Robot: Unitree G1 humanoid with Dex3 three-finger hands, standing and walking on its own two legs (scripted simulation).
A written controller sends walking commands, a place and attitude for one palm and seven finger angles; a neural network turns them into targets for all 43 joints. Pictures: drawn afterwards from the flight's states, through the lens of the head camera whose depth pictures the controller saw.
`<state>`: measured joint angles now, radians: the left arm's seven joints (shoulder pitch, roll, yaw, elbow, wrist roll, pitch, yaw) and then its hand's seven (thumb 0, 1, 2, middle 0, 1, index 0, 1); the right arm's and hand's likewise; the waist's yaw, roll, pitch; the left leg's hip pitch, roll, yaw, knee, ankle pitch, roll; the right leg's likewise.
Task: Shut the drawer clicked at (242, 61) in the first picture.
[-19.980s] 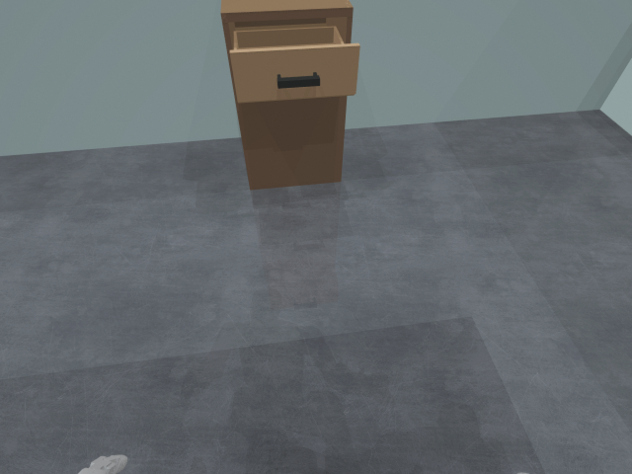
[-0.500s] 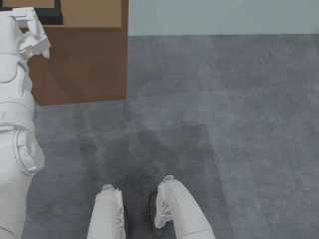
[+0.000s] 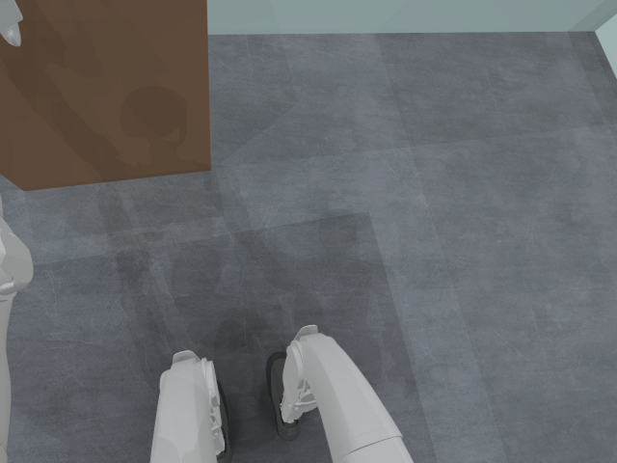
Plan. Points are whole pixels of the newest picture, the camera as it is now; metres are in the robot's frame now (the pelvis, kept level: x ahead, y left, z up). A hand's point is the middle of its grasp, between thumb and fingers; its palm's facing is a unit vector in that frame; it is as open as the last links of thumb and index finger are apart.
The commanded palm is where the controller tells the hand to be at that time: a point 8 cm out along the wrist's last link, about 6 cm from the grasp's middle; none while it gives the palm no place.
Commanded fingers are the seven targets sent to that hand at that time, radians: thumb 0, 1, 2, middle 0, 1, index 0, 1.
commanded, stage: push the drawer shut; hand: left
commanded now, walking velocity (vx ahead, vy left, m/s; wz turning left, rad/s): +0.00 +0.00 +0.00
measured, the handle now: out of the picture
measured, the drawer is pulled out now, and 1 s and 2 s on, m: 0.00 0.00 0.00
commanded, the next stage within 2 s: pull the fist back off the drawer in 0.08 s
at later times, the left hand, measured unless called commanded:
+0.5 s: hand out of the picture +0.61 +0.23 +0.06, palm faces +0.08 -1.00 -0.04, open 3.3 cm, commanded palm +0.61 +0.21 +0.06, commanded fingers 0.00 0.90 0.90 -1.40 -1.60 -1.40 -1.60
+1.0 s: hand (17, 4) +0.60 +0.21 +0.05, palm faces +0.09 -1.00 -0.02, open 3.2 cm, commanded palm +0.56 +0.23 +0.07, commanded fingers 0.00 0.90 0.90 -1.40 -1.60 -1.40 -1.60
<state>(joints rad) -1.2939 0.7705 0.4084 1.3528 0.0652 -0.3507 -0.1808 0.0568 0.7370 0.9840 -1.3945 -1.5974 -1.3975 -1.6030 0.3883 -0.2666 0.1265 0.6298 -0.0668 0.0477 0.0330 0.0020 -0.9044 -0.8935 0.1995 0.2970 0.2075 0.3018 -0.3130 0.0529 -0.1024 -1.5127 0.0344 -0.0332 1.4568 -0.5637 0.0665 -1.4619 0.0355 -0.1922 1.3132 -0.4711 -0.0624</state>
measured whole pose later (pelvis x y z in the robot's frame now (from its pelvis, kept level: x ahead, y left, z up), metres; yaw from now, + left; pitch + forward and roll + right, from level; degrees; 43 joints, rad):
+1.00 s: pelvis +0.03 +0.01 +0.02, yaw -1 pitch +34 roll -7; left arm -1.07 0.62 0.47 1.19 0.01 -0.38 -0.16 0.02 0.87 0.90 -1.39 -1.60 -1.40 -1.60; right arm 0.37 -0.26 0.09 0.59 -0.05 0.07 0.06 0.00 -0.90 -0.89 0.20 0.30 0.21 0.30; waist -0.27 0.06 -0.12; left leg -1.38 0.04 0.01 1.38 -0.59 0.08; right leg -1.35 0.05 -0.14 1.25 -0.49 -0.04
